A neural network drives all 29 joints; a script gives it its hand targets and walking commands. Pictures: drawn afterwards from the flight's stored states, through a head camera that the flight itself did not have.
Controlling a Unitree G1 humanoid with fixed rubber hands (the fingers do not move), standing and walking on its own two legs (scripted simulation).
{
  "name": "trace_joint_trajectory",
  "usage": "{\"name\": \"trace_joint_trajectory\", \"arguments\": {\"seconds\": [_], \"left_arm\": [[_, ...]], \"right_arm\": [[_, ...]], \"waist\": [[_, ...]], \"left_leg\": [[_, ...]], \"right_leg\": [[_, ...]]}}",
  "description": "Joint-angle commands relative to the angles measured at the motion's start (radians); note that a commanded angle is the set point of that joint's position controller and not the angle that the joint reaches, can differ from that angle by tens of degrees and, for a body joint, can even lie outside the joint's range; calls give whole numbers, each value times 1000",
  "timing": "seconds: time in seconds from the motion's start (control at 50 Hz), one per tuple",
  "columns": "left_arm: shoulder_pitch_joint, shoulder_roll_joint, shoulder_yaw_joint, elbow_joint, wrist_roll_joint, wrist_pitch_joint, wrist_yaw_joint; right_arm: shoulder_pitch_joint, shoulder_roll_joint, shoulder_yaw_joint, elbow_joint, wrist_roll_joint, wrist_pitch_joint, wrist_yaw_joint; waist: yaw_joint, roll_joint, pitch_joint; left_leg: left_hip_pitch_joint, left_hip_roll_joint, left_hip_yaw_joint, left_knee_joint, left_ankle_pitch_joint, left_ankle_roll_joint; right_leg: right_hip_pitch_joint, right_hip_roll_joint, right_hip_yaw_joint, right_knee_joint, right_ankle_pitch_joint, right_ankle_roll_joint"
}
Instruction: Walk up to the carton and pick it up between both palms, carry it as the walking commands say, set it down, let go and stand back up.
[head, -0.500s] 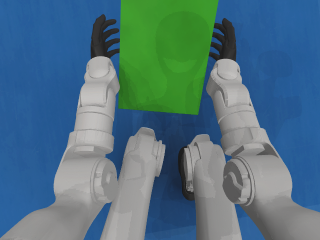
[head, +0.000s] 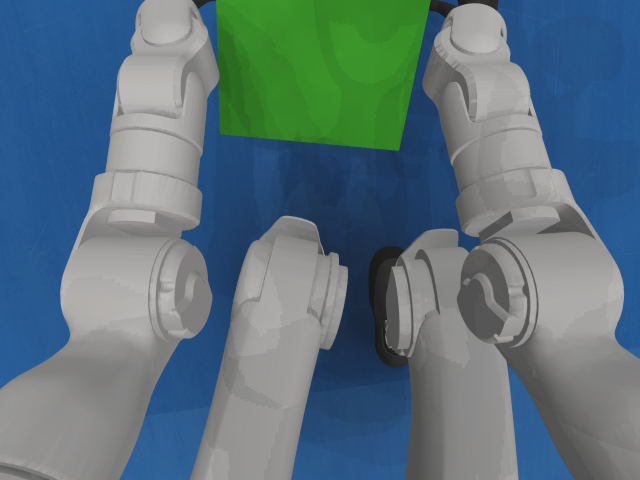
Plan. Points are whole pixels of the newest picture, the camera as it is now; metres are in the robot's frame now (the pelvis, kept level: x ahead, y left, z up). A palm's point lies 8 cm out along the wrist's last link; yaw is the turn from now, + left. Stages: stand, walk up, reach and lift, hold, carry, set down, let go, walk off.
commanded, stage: set down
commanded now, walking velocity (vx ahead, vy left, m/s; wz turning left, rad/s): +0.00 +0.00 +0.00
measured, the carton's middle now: out of the picture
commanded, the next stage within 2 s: none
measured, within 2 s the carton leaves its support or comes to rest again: rests again in 1.22 s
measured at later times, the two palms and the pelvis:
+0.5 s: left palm out of the picture +0.54 +0.19 -0.18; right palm (481, 7) +0.56 -0.09 -0.18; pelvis +0.03 +0.00 -0.03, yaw -2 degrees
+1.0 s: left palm (197, 12) +0.53 +0.19 -0.19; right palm (473, 15) +0.56 -0.09 -0.19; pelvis +0.05 -0.01 -0.03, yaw -2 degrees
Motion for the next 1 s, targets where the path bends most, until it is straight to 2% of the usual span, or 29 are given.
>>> {"name": "trace_joint_trajectory", "arguments": {"seconds": [0.0, 0.06, 0.08, 0.1, 0.12, 0.14, 0.16, 0.2, 0.22, 0.26, 0.32, 0.34, 0.36, 0.4, 0.5, 0.56, 0.58, 0.64, 0.66, 0.68, 0.74, 0.76, 0.8, 0.82, 0.84, 0.9, 0.92, 0.94, 0.98], "left_arm": [[-596, -1074, -489, -107, -172, -59, -396], [-653, -1040, -554, -207, -217, -92, -377], [-682, -1026, -543, -186, -206, -98, -375], [-694, -954, -522, -174, -186, -106, -370], [-720, -934, -525, -192, -187, -112, -366], [-656, -904, -452, -38, -146, -108, -372], [-644, -926, -457, -86, -155, -114, -378], [-552, -925, -399, 24, -119, -105, -392], [-557, -947, -393, 1, -127, -108, -398], [-553, -943, -374, 13, -120, -104, -410], [-544, -929, -383, 8, -133, -111, -419], [-546, -948, -418, -33, -142, -114, -423], [-527, -938, -400, -12, -132, -110, -427], [-495, -925, -414, 13, -132, -107, -427], [-436, -929, -432, -4, -129, -117, -442], [-404, -934, -398, 53, -110, -111, -450], [-383, -927, -383, 62, -98, -112, -452], [-392, -902, -375, 18, -89, -130, -442], [-396, -891, -361, 27, -90, -137, -435], [-406, -883, -370, -3, -92, -144, -431], [-428, -860, -367, 22, -105, -158, -421], [-393, -862, -359, 47, -104, -158, -419], [-420, -850, -382, 22, -119, -171, -410], [-388, -851, -364, 57, -109, -166, -412], [-393, -847, -346, 62, -111, -172, -411], [-374, -823, -349, 90, -104, -179, -407], [-381, -840, -344, 69, -101, -180, -409], [-402, -826, -351, 48, -108, -182, -410], [-386, -834, -327, 60, -94, -182, -413]], "right_arm": [[-620, 897, 422, -207, 118, -42, 446], [-644, 933, 491, -224, 190, -53, 442], [-651, 934, 466, -185, 192, -53, 439], [-618, 944, 463, -136, 198, -48, 440], [-607, 951, 459, -115, 208, -47, 441], [-609, 948, 422, -66, 162, -42, 435], [-591, 920, 417, -72, 177, -44, 441], [-590, 888, 398, -28, 148, -45, 445], [-586, 897, 394, -50, 156, -51, 445], [-533, 903, 378, -14, 145, -49, 442], [-549, 925, 395, -33, 159, -51, 443], [-507, 946, 407, -64, 158, -51, 441], [-536, 951, 417, -73, 177, -55, 438], [-493, 908, 418, -39, 179, -58, 429], [-447, 960, 451, -45, 188, -62, 417], [-425, 953, 424, -30, 162, -69, 420], [-392, 906, 397, -1, 146, -71, 422], [-413, 904, 404, -26, 141, -88, 408], [-397, 875, 386, -13, 133, -93, 409], [-406, 891, 403, -23, 140, -99, 406], [-365, 857, 380, 12, 113, -110, 392], [-371, 844, 378, 22, 115, -109, 393], [-376, 835, 385, 0, 116, -118, 397], [-387, 827, 385, 1, 123, -117, 397], [-394, 842, 385, 20, 126, -115, 394], [-352, 828, 368, 45, 98, -116, 401], [-335, 834, 357, 49, 86, -116, 401], [-320, 829, 355, 48, 94, -115, 404], [-331, 820, 356, 70, 93, -114, 405]], "waist": [[-10, 45, -1948], [42, 41, -1979], [37, 57, -1927], [72, 52, -1833], [70, 45, -1800], [78, -3, -1641], [62, 6, -1649], [84, 3, -1525], [66, -29, -1564], [53, -15, -1536], [80, -28, -1521], [57, -21, -1547], [94, -6, -1543], [76, 7, -1480], [93, -2, -1465], [92, -22, -1355], [69, 15, -1314], [88, -5, -1294], [69, -12, -1288], [93, -28, -1309], [42, -36, -1259], [59, -27, -1254], [45, -21, -1277], [74, -14, -1253], [72, -45, -1254], [76, -27, -1197], [55, -28, -1218], [76, -22, -1230], [71, -33, -1193]], "left_leg": [[753, 24, 9, -204, 270, -12], [830, 35, -11, -175, 442, -17], [804, 37, -16, -165, 422, -11], [787, 41, -21, -182, 394, -4], [772, 48, -19, -173, 387, -5], [670, 38, -4, -183, 287, 10], [663, 38, -5, -164, 280, 7], [579, 38, 10, -153, 248, 7], [600, 34, -1, -155, 255, 16], [578, 40, 11, -144, 244, 9], [575, 29, 8, -135, 284, 19], [576, 28, 20, -121, 314, 13], [576, 28, 14, -127, 333, 17], [558, 36, 13, -116, 338, 14], [495, 34, 11, -86, 383, 16], [449, 25, -3, -103, 345, 18], [447, 28, 5, -96, 338, 16], [402, 32, 3, -87, 369, 12], [421, 30, -8, -92, 358, 19], [409, 35, -6, -79, 396, 12], [396, 28, -9, -89, 353, 14], [393, 29, -15, -92, 339, 15], [417, 30, -26, -85, 356, 17], [410, 27, -23, -91, 347, 19], [394, 26, -20, -86, 330, 20], [383, 28, -12, -88, 321, 18], [365, 24, -5, -82, 320, 12], [362, 28, 0, -77, 332, 10], [362, 25, -6, -82, 311, 18]], "right_leg": [[463, 12, -43, -129, 184, -89], [411, 22, -54, -90, 265, -85], [373, 20, -45, -82, 242, -91], [327, 27, -48, -76, 204, -86], [324, 24, -34, -88, 202, -92], [286, 32, -44, -96, 132, -77], [314, 23, -30, -91, 147, -80], [274, 18, -26, -93, 107, -72], [298, 24, -39, -78, 126, -68], [309, 29, -29, -82, 130, -73], [303, 34, -39, -69, 164, -68], [329, 40, -21, -83, 201, -68], [328, 43, -24, -71, 214, -69], [325, 41, -28, -60, 220, -70], [349, 48, 10, -54, 301, -62], [272, 54, -6, -58, 257, -63], [261, 54, -3, -60, 254, -64], [252, 56, 3, -57, 288, -63], [235, 56, -3, -55, 275, -64], [239, 54, 14, -58, 301, -75], [214, 64, -2, -69, 285, -72], [189, 61, 4, -57, 255, -74], [186, 58, 4, -46, 262, -79], [193, 55, 6, -50, 265, -77], [197, 56, 2, -54, 254, -78], [163, 56, 4, -48, 246, -69], [195, 56, 11, -63, 257, -80], [196, 51, 18, -59, 275, -76], [177, 55, 8, -62, 252, -72]]}}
